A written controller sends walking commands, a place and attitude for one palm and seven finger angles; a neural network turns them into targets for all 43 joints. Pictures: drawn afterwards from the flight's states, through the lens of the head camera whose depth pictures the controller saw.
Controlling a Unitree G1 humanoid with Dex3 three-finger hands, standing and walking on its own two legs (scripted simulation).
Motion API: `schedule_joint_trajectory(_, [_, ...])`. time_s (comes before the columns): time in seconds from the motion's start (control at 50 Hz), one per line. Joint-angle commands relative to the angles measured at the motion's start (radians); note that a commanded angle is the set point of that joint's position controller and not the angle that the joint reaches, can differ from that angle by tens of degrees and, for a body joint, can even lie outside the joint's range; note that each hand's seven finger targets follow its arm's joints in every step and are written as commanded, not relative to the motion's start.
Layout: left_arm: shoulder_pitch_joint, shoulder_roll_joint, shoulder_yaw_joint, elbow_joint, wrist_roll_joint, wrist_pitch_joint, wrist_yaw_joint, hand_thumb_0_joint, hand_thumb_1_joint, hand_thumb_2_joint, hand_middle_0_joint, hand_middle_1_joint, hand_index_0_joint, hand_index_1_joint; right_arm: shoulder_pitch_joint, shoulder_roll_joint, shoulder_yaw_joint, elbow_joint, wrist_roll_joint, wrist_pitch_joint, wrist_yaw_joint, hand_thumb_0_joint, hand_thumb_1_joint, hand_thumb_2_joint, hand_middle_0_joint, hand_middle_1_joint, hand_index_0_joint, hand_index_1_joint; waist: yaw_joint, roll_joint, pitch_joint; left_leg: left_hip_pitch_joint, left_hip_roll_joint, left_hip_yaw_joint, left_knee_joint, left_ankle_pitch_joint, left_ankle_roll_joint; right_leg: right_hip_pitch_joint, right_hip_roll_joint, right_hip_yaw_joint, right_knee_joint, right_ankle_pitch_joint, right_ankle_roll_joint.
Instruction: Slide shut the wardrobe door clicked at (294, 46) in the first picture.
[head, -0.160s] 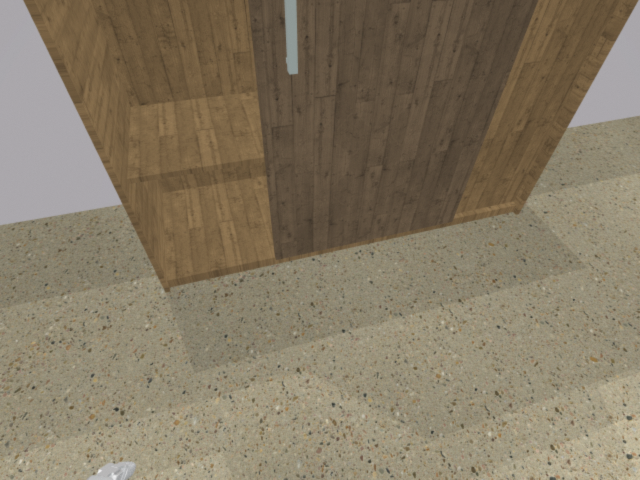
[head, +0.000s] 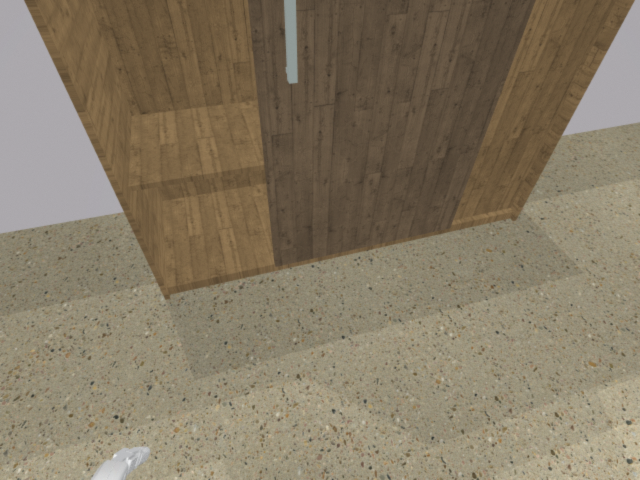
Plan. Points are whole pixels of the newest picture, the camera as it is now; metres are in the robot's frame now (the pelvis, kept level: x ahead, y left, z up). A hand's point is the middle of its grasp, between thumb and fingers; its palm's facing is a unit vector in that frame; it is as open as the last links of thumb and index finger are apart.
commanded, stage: stand and wait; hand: right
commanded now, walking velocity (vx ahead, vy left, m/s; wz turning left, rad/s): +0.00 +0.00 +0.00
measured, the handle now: (288, 21) +1.01 +0.13 +0.18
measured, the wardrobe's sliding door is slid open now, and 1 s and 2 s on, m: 0.41 0.41 0.41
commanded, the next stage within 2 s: look at it before walking up in 0.66 s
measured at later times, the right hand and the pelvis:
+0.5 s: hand out of the picture +0.06 -0.23 -0.15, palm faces -0.03 +0.94 -0.34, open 7.4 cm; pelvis -0.01 +0.02 +0.01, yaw +0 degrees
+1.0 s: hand out of the picture +0.06 -0.22 -0.15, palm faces -0.04 +0.94 -0.33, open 7.4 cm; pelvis -0.02 +0.02 +0.01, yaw +0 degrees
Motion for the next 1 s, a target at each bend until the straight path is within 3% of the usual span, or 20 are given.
schedule_joint_trajectory(0.0, [-0.055,0.209,0.054,-0.059,-0.003,-0.025,0.017,0.000,0.900,0.900,-0.200,-0.300,-0.200,-0.300,-0.044,-0.205,-0.056,-0.062,-0.001,-0.027,-0.012,0.000,-0.900,-0.900,0.200,0.300,0.200,0.300,0.000,-0.002,-0.048,0.008,0.076,-0.059,-0.075,0.230,0.056,0.000,-0.128,0.098,-0.098,0.259,-0.026])
schedule_joint_trajectory(0.24, [-0.044,0.202,0.053,-0.020,-0.007,-0.023,0.017,0.000,0.900,0.900,-0.200,-0.300,-0.200,-0.300,-0.028,-0.203,-0.059,-0.031,0.001,-0.034,-0.013,0.000,-0.900,-0.900,0.200,0.300,0.200,0.300,0.002,0.006,-0.067,0.030,0.088,-0.078,-0.110,0.258,0.061,0.026,-0.134,0.095,-0.103,0.255,-0.016])
schedule_joint_trajectory(0.38, [-0.037,0.207,0.047,0.011,-0.008,-0.020,0.015,0.000,0.900,0.900,-0.200,-0.300,-0.200,-0.300,-0.025,-0.206,-0.055,-0.004,0.002,-0.032,-0.010,0.000,-0.900,-0.900,0.200,0.300,0.200,0.300,-0.002,0.001,-0.024,0.008,0.084,-0.095,-0.145,0.165,0.061,0.008,-0.133,0.102,-0.135,0.173,-0.013])
schedule_joint_trajectory(0.46, [-0.026,0.211,0.045,0.026,-0.008,-0.022,0.015,0.000,0.900,0.900,-0.200,-0.300,-0.200,-0.300,-0.025,-0.208,-0.055,0.006,0.003,-0.034,-0.010,0.000,-0.900,-0.900,0.200,0.300,0.200,0.300,0.000,0.005,-0.047,0.022,0.085,-0.098,-0.147,0.184,0.063,0.021,-0.137,0.102,-0.137,0.190,-0.011])
schedule_joint_trajectory(0.66, [-0.018,0.208,0.043,0.046,-0.009,-0.020,0.013,0.000,0.900,0.900,-0.200,-0.300,-0.200,-0.300,-0.029,-0.207,-0.054,0.017,0.001,-0.034,-0.009,0.000,-0.900,-0.900,0.200,0.300,0.200,0.300,-0.001,0.012,-0.017,0.001,0.083,-0.105,-0.172,0.122,0.060,0.010,-0.138,0.106,-0.157,0.151,-0.007])
schedule_joint_trajectory(0.84, [-0.012,0.205,0.043,0.050,-0.009,-0.022,0.013,0.000,0.900,0.900,-0.200,-0.300,-0.200,-0.300,-0.028,-0.204,-0.055,0.018,0.001,-0.038,-0.010,0.000,-0.900,-0.900,0.200,0.300,0.200,0.300,0.002,0.015,-0.040,0.013,0.087,-0.106,-0.171,0.171,0.062,0.025,-0.140,0.102,-0.151,0.186,-0.003])
schedule_joint_trajectory(0.98, [-0.016,0.205,0.041,0.052,-0.009,-0.020,0.014,0.000,0.900,0.900,-0.200,-0.300,-0.200,-0.300,-0.028,-0.202,-0.054,0.020,0.000,-0.037,-0.009,0.000,-0.900,-0.900,0.200,0.300,0.200,0.300,0.001,0.005,-0.021,0.007,0.083,-0.108,-0.179,0.160,0.060,0.019,-0.141,0.101,-0.161,0.171,-0.002])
